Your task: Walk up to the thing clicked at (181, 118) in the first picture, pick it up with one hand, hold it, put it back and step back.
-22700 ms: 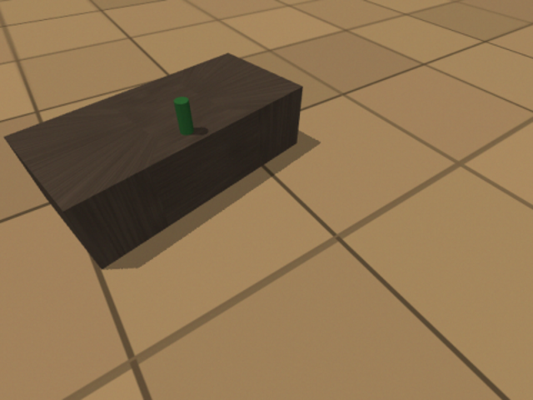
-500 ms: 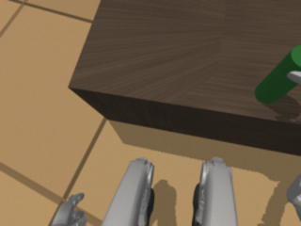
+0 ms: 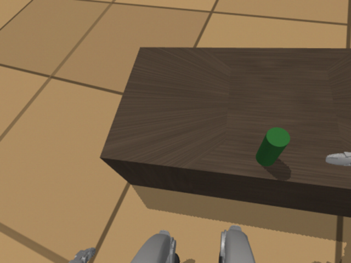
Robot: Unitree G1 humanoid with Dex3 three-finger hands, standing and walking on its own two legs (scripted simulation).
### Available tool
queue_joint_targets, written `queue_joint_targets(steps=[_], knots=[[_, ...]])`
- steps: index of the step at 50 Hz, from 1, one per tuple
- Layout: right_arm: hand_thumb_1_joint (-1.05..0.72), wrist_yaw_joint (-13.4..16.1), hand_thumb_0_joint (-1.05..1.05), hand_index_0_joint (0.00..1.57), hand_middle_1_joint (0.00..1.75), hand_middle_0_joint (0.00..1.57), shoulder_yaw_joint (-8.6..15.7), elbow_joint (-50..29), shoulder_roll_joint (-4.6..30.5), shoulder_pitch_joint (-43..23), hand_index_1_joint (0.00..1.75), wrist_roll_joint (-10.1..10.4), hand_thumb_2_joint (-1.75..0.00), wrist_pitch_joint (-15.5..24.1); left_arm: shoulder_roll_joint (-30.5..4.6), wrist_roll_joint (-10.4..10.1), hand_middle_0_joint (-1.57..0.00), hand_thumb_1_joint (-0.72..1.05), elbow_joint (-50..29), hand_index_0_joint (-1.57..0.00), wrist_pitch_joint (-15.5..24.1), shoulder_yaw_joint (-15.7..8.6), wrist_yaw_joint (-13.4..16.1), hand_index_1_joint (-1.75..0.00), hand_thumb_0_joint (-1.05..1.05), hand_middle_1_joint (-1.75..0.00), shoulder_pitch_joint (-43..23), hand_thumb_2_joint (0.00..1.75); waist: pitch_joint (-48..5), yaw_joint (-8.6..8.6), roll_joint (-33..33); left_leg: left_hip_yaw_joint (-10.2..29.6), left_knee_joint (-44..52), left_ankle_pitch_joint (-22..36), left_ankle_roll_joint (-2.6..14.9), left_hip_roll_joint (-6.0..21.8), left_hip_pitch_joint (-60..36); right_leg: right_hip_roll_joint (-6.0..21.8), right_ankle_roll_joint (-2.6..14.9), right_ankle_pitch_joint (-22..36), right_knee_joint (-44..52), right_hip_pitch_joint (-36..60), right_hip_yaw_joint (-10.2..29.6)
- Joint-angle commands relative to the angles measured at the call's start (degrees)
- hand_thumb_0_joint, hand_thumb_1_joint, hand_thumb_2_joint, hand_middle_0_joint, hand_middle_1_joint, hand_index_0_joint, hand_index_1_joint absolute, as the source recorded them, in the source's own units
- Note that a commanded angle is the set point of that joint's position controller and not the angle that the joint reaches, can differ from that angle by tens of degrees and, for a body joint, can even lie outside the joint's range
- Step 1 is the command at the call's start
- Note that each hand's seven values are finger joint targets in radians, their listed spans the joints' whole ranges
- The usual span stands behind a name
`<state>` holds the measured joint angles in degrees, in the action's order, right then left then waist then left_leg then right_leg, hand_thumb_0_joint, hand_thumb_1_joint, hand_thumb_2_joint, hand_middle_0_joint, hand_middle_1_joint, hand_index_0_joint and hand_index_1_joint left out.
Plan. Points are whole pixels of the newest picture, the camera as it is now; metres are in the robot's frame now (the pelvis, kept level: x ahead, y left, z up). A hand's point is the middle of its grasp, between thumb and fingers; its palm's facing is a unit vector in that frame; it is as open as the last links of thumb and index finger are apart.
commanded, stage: home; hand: right
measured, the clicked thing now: (270, 148) +0.47 -0.23 -0.20
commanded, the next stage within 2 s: none
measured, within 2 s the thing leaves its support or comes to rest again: neither
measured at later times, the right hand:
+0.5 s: hand (314, 216) +0.24 -0.24 -0.01, palm faces +0.25 +0.93 -0.28, open 17.1 cm
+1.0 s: hand (281, 246) +0.19 -0.16 +0.00, palm faces +0.13 +0.97 -0.21, open 17.2 cm
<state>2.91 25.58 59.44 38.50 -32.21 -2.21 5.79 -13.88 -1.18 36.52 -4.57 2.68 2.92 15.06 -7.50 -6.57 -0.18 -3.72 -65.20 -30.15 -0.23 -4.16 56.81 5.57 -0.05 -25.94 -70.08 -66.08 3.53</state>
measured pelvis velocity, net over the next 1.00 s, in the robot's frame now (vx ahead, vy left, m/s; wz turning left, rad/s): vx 0.04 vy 0.03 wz -0.09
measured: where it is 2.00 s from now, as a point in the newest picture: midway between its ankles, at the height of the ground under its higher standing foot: outside the picture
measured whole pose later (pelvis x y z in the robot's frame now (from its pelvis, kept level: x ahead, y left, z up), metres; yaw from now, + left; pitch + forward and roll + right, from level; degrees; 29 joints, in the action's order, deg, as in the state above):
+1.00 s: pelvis +0.04 +0.03 +0.05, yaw -5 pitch +9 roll +1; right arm 1.5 1.0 -1.6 13.4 27.2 3.8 -20.4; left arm -14.1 -1.2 28.7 7.9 1.2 8.7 15.2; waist -8.7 -2.4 2.2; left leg -4.1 -52.5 -30.3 1.6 -1.4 31.3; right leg 2.7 -2.0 -23.7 -54.1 -39.6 3.1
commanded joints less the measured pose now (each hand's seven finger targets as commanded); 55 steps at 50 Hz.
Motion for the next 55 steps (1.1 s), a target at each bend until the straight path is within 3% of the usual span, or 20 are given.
queue_joint_targets(steps=[1, 4, 8, 9, 12, 14, 16, 19, 20, 22, 25, 26, 28, 30, 33, 34, 36, 40, 45, 55], knots=[[0.42, 4.3, 0.0, 0.07, 0.08, 0.07, 0.0, -5.6, 15.1, -15.7, 0.08, -1.1, -0.13, 2.3, -12.4, 0.4, -0.2, 0.9, -2.4, -0.2, 1.1, -4.5, 1.6, -0.3, 0.0, -0.29, 7.2, 0.9, -17.3, 0.71, 14.8, 0.9, 14.9, 12.7, 2.22, -0.1, -6.4, -1.7, 0.33, 11.2, 15.9, 32.8, -1.3], [0.47, 4.2, 0.0, 0.06, 0.07, 0.06, -5.0, 0.0, 4.0, -7.8, 0.07, 0.1, -0.1, 0.7, -12.0, 0.0, -0.2, 0.9, -3.4, -0.2, 1.9, -4.6, 1.3, -0.3, 0.0, -0.29, 7.2, 0.9, -12.7, 0.41, 10.8, -1.1, 16.5, 12.8, 2.39, -0.1, -7.2, -1.1, -0.32, 12.8, 20.7, 36.3, 1.3], [0.45, 4.1, 0.0, 0.06, 0.07, 0.07, -8.8, -5.1, -1.0, 0.8, 0.07, 1.3, -0.12, -1.5, -11.6, -0.8, -0.2, 0.9, -5.0, -0.2, 2.2, -5.1, 1.1, -0.29, 0.0, -0.29, 6.0, 0.9, -12.5, 2.9, 8.5, -1.6, 19.3, 13.3, 2.59, 0.0, -11.7, -0.7, -0.52, 14.3, 25.0, 40.4, 2.5], [0.44, 3.9, 0.0, 0.07, 0.07, 0.07, -10.6, -8.7, -3.1, 1.0, 0.07, 1.7, -0.12, -1.9, -11.5, -1.0, -0.2, 0.9, -5.1, -0.2, 2.2, -5.3, 1.2, -0.29, 0.0, -0.29, 6.3, 0.9, -13.1, 2.03, 7.3, -1.7, 20.0, 13.9, 2.39, 0.0, -12.7, -0.5, -0.55, 14.9, 25.9, 42.2, 2.9], [0.45, 4.7, 0.0, 0.06, 0.07, 0.06, -10.5, -20.1, -2.5, 8.5, 0.07, 2.7, -0.12, -2.5, -10.9, -1.7, -0.2, 0.9, -6.4, -0.2, 2.4, -5.4, 1.6, -0.29, 0.0, -0.29, 4.8, 0.9, -14.8, 4.59, 7.0, -1.2, 22.6, 15.0, 2.48, 0.4, -18.9, -1.2, -0.35, 15.4, 28.0, 44.4, 1.6], [0.47, 5.7, 0.0, 0.06, 0.07, 0.06, -10.1, -35.0, -0.8, 12.0, 0.07, 3.5, -0.11, -2.0, -10.1, -2.3, -0.2, 0.9, -8.0, -0.2, 2.8, -5.1, 2.4, -0.29, 0.0, -0.29, 3.0, 0.9, -18.4, 5.92, 9.9, -0.4, 24.1, 16.2, 2.51, 0.9, -23.5, -2.0, -0.31, 15.4, 29.1, 47.6, 0.1], [0.5, 6.4, 0.0, 0.06, 0.06, 0.06, -12.0, -34.7, -5.2, 20.2, 0.06, 3.9, -0.09, -2.8, -9.0, -2.4, -0.2, 0.9, -8.0, -0.2, 3.3, -4.3, 3.1, -0.29, 0.0, -0.29, 1.5, 0.9, -13.3, 4.95, 7.7, -0.4, 24.9, 15.3, 2.23, 1.1, -23.2, -1.9, -0.53, 13.9, 30.4, 47.0, 0.4], [0.49, 7.5, 0.0, 0.06, 0.06, 0.06, -11.9, -41.4, -6.2, 22.7, 0.06, 3.7, -0.09, -2.3, -7.5, -1.9, -0.2, 0.9, -8.5, -0.2, 3.9, -3.8, 4.4, -0.29, 0.0, -0.29, -0.4, 0.9, -11.2, 5.48, 9.5, -0.1, 26.1, 14.9, 2.21, 1.7, -25.0, -2.4, -0.44, 13.2, 31.7, 47.2, -0.7], [0.57, 7.4, 0.0, 0.02, 0.0, 0.02, -13.3, -42.5, -8.9, 25.1, 0.0, 3.8, -0.01, -2.4, -7.0, -1.8, -0.2, 0.91, -8.8, -0.2, 4.1, -3.6, 4.7, -0.29, 0.0, -0.29, -1.0, 0.86, -9.2, 5.22, 8.9, 0.1, 26.7, 14.2, 2.13, 1.8, -25.2, -2.5, -0.27, 12.3, 31.9, 46.5, -1.4], [0.47, 5.9, 0.0, 0.06, 0.07, 0.06, -13.1, -45.2, -11.7, 34.2, 0.07, 3.7, -0.11, -5.3, -5.8, -0.7, -0.2, 0.9, -9.4, -0.2, 5.2, -3.0, 4.9, -0.29, 0.0, -0.29, -2.0, 0.9, -5.6, 5.41, 10.9, 0.5, 26.6, 12.2, 2.17, 1.9, -25.2, -3.0, 0.2, 9.4, 30.4, 40.7, -1.9], [0.49, 5.9, 0.0, 0.06, 0.06, 0.06, -17.2, -55.4, -15.5, 37.7, 0.06, 3.1, -0.09, -7.5, -5.6, -0.7, -0.2, 0.9, -12.4, -0.2, 6.4, -3.3, 5.1, -0.29, 0.0, -0.29, -2.9, 0.9, -7.4, 5.26, 8.3, 0.5, 26.6, 12.2, 1.89, 1.8, -25.9, -3.0, 0.52, 10.1, 29.7, 42.4, -2.6], [0.53, 4.8, 0.0, 0.06, 0.06, 0.06, -22.4, -51.6, -22.4, 46.5, 0.06, 3.4, -0.07, -9.4, -4.3, -0.6, -0.2, 0.9, -13.2, -0.2, 7.0, -2.5, 5.0, -0.29, 0.0, -0.29, -4.0, 0.9, -3.7, 4.59, 5.9, 0.2, 26.9, 11.7, 1.56, 1.8, -25.1, -3.3, 0.69, 9.7, 29.4, 40.7, -2.8], [0.54, 4.0, 0.0, 0.06, 0.06, 0.06, -23.4, -55.7, -23.6, 50.2, 0.06, 4.1, -0.06, -11.7, -4.9, -0.6, -0.2, 0.9, -14.1, -0.2, 7.9, -3.3, 5.0, -0.29, 0.0, -0.29, -3.8, 0.9, -4.9, 4.39, 2.6, -0.2, 26.1, 13.4, 1.28, 1.6, -25.3, -3.3, 1.07, 11.8, 28.5, 40.5, -2.2], [0.5, 3.1, 0.0, 0.06, 0.06, 0.06, -21.8, -62.5, -19.9, 50.8, 0.06, 4.4, -0.09, -13.7, -5.6, -0.8, -0.2, 0.9, -15.3, -0.2, 8.6, -3.7, 5.4, -0.29, 0.0, -0.29, -4.6, 0.9, -5.9, 4.39, 2.6, 0.1, 25.7, 15.4, 0.93, 1.8, -25.7, -3.7, 1.26, 13.4, 27.5, 40.3, -2.4], [0.56, 1.3, 0.0, 0.05, 0.05, 0.05, -23.3, -64.9, -20.2, 52.2, 0.05, 5.0, -0.05, -17.3, -5.4, -0.8, -0.2, 0.9, -15.6, -0.2, 9.7, -3.5, 6.0, -0.29, 0.0, -0.29, -4.6, 0.9, -4.1, 2.21, -1.5, 1.0, 25.9, 17.0, -0.23, 2.4, -24.3, -4.1, 2.04, 13.0, 24.9, 38.2, -2.7], [0.48, 1.0, 0.0, 0.06, 0.07, 0.06, -20.9, -66.2, -18.1, 51.8, 0.07, 4.9, -0.11, -17.9, -5.6, -0.8, -0.2, 0.9, -16.1, -0.2, 10.3, -3.6, 6.3, -0.29, 0.0, -0.29, -4.6, 0.9, -4.1, 2.51, -1.2, 1.8, 26.1, 16.7, -0.46, 2.7, -23.9, -4.3, 2.07, 12.5, 24.3, 37.6, -2.9], [0.54, -0.1, 0.0, 0.06, 0.06, 0.06, -21.3, -68.1, -18.2, 51.5, 0.06, 4.9, -0.06, -18.9, -5.4, -0.5, -0.2, 0.9, -16.0, -0.2, 11.4, -3.5, 6.5, -0.29, 0.0, -0.29, -4.6, 0.9, -4.2, 2.07, -0.9, 2.7, 25.6, 15.6, -0.54, 3.1, -23.2, -4.5, 2.03, 11.5, 23.4, 37.6, -2.9], [0.47, -1.1, 0.0, 0.06, 0.07, 0.06, -19.8, -70.0, -17.3, 52.3, 0.07, 5.2, -0.11, -20.4, -5.4, -0.1, -0.2, 0.9, -15.9, -0.2, 13.5, -3.5, 6.7, -0.29, 0.0, -0.29, -4.3, 0.9, -6.3, 2.72, 1.5, 4.3, 24.4, 19.1, -0.95, 4.1, -24.5, -5.2, 2.11, 13.6, 21.2, 37.2, -3.1], [0.51, -1.2, 0.0, 0.06, 0.06, 0.06, -21.1, -72.1, -18.7, 57.2, 0.06, 5.4, -0.08, -23.2, -5.9, 0.2, -0.2, 0.9, -16.4, -0.2, 15.3, -3.9, 6.5, -0.3, 0.0, -0.29, -4.4, 0.9, -6.4, 3.8, 3.9, 3.9, 23.6, 19.9, -0.74, 4.1, -23.9, -5.3, 1.86, 14.7, 20.7, 37.5, -3.0], [0.53, -0.8, 0.0, 0.06, 0.06, 0.06, -20.4, -72.4, -18.9, 60.2, 0.06, 6.2, -0.07, -26.4, -6.4, -0.2, -0.2, 0.9, -17.7, -0.2, 16.2, -4.3, 6.1, -0.3, 0.0, -0.3, -3.6, 0.9, -5.1, 4.2, -1.9, 3.1, 23.3, 21.0, -1.53, 3.7, -23.0, -5.2, 2.34, 13.9, 18.7, 33.3, -3.1]])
